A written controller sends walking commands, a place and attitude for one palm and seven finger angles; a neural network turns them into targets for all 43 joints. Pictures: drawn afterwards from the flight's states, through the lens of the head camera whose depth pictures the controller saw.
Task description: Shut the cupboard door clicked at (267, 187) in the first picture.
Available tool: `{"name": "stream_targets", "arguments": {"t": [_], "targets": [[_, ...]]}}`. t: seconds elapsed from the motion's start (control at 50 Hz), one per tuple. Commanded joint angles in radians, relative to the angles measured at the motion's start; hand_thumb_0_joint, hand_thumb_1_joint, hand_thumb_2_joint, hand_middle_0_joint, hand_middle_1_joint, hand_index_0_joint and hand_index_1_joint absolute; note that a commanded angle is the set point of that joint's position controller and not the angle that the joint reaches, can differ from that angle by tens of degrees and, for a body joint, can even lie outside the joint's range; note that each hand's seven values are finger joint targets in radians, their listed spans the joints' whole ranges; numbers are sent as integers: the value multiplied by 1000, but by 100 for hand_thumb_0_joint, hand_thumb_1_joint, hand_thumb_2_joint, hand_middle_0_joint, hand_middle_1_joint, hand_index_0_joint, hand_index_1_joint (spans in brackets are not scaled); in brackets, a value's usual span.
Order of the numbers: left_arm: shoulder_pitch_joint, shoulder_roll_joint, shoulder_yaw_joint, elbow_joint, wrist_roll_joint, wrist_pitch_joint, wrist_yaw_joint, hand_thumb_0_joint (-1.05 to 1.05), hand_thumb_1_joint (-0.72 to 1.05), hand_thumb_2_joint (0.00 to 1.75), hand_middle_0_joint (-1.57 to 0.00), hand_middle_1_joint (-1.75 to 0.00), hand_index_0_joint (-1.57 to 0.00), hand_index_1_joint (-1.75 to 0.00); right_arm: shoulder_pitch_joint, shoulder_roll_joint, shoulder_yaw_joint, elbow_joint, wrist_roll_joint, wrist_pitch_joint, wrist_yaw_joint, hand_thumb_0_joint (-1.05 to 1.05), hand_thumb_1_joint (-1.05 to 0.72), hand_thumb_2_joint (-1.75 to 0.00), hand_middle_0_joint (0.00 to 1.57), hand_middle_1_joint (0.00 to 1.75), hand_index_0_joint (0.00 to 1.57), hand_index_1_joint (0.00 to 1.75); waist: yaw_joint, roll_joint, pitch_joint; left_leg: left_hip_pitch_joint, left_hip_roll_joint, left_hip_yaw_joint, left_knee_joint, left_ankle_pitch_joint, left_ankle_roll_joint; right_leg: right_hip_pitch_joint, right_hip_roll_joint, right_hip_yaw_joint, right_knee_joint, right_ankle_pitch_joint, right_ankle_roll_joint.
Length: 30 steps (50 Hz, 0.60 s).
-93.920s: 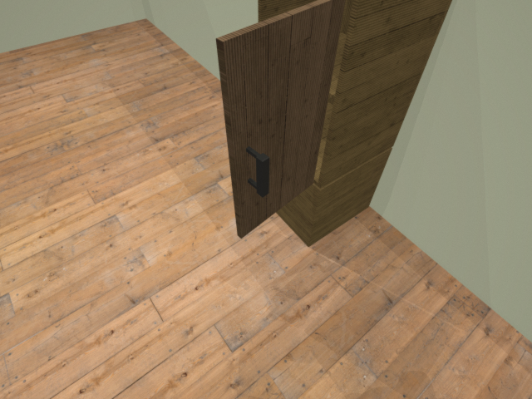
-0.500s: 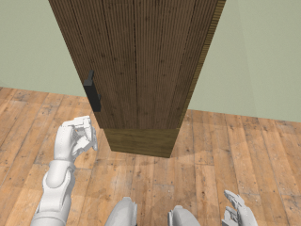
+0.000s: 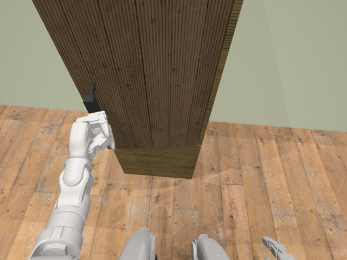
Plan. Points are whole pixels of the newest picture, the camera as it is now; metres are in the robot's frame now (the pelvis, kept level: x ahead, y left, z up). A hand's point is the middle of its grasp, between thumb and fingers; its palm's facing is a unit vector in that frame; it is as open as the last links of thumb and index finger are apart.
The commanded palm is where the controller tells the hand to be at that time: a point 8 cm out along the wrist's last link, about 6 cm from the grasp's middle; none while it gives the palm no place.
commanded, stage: bring the fist close to the handle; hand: left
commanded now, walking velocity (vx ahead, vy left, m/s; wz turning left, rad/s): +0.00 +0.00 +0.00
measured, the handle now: (97, 107) +0.47 +0.21 +0.04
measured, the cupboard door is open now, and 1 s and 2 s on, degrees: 7 0 0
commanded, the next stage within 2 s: push the door shut along its arc in 0.24 s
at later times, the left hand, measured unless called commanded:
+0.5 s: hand (106, 136) +0.39 +0.17 +0.04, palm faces +0.04 -1.00 -0.04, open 3.1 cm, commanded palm +0.37 +0.22 +0.04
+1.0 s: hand (105, 118) +0.44 +0.18 +0.04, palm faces -0.09 -1.00 -0.04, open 3.2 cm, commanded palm +0.45 +0.20 +0.04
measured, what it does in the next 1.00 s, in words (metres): stands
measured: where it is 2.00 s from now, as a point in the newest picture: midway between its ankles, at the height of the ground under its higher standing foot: outside the picture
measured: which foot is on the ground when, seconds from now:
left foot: down 0.00-1.00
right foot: down 0.00-1.00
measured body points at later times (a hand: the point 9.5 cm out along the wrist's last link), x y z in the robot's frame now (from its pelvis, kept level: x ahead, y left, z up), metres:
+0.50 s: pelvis +0.00 +0.00 +0.00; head +0.09 +0.00 +0.44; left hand +0.38 +0.22 +0.04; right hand +0.12 -0.26 -0.11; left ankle +0.05 +0.10 -0.64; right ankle +0.01 -0.11 -0.64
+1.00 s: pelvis -0.01 +0.01 -0.01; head +0.10 +0.03 +0.42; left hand +0.44 +0.23 +0.04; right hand +0.05 -0.26 -0.13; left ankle +0.05 +0.10 -0.64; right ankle +0.01 -0.11 -0.64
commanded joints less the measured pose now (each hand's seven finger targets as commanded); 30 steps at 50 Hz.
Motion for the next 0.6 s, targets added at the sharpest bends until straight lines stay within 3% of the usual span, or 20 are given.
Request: {"name": "stream_targets", "arguments": {"t": [0.0,0.06,0.1,0.14,0.16,0.18,0.22,0.3,0.38,0.46,0.54,0.56,0.58], "targets": [[-270,160,79,-169,-5,-68,8,0,90,90,-130,-150,-130,-150,25,-143,-49,-118,0,-23,-13,0,-90,-90,20,30,20,30,-2,-30,-327,269,3,-34,-153,197,-4,165,-14,32,-178,274,1],[-271,180,97,-190,-5,-98,12,0,90,90,-130,-150,-130,-150,26,-144,-51,-122,-3,-23,-14,0,-90,-90,20,30,20,30,1,-24,-355,278,1,-32,-146,209,-2,180,-10,40,-175,288,0],[-269,163,85,-207,-6,-116,8,0,90,90,-130,-150,-130,-150,23,-138,-51,-115,-6,-23,-11,0,-90,-90,20,30,20,30,4,6,-373,299,1,-30,-146,225,-5,179,-12,39,-170,306,-1],[-247,161,81,-190,-7,-119,-2,0,90,90,-130,-150,-130,-150,25,-141,-53,-111,-4,-21,-10,0,-90,-90,20,30,20,30,2,-5,-361,293,2,-28,-146,214,-5,175,-12,41,-175,296,0],[-274,163,70,-193,-8,-121,-7,0,90,90,-130,-150,-130,-150,30,-144,-52,-110,-5,-23,-13,0,-90,-90,20,30,20,30,-14,-12,-360,288,1,-32,-139,218,0,172,-9,44,-173,304,1],[-255,164,81,-187,-11,-120,-13,0,90,90,-130,-150,-130,-150,26,-143,-55,-105,-3,-23,-13,0,-90,-90,20,30,20,30,-2,-1,-363,295,3,-30,-144,221,-4,170,-12,43,-172,305,1],[-254,124,40,-184,-16,-111,-26,0,90,90,-130,-150,-130,-150,24,-142,-55,-108,0,-22,-12,0,-90,-90,20,30,20,30,-13,4,-342,313,4,-33,-150,212,-5,148,-11,35,-181,292,1],[-299,163,78,-154,-27,-100,-30,0,90,90,-130,-150,-130,-150,22,-146,-52,-100,2,-21,-22,0,-90,-90,20,30,20,30,-19,-40,-319,264,1,-31,-145,175,1,160,-15,48,-193,261,5],[-347,207,103,-162,-16,-118,-43,0,90,90,-130,-150,-130,-150,24,-146,-51,-96,-1,-24,-26,0,-90,-90,20,30,20,30,-14,-3,-376,278,0,-30,-129,206,1,174,-17,55,-172,297,2],[-426,226,101,-91,-18,-118,-82,0,90,90,-130,-150,-130,-150,33,-150,-48,-84,1,-24,-31,0,-90,-90,20,30,20,30,-39,-4,-344,260,1,-36,-116,186,4,139,-12,59,-174,274,3],[-501,238,102,7,-30,-90,-132,0,90,90,-130,-150,-130,-150,41,-153,-44,-77,9,-19,-33,0,-90,-90,20,30,20,30,-44,14,-340,249,2,-42,-114,169,0,121,-13,58,-174,248,-1],[-528,265,121,0,-33,-91,-141,0,90,90,-130,-150,-130,-150,52,-159,-45,-78,9,-19,-35,0,-90,-90,20,30,20,30,-41,26,-365,262,3,-46,-109,189,1,123,-10,57,-165,263,-5],[-546,249,103,11,-33,-89,-154,0,90,90,-130,-150,-130,-150,51,-157,-44,-75,11,-18,-34,0,-90,-90,20,30,20,30,-46,32,-378,282,5,-51,-110,205,-1,111,-12,50,-159,274,-4]]}}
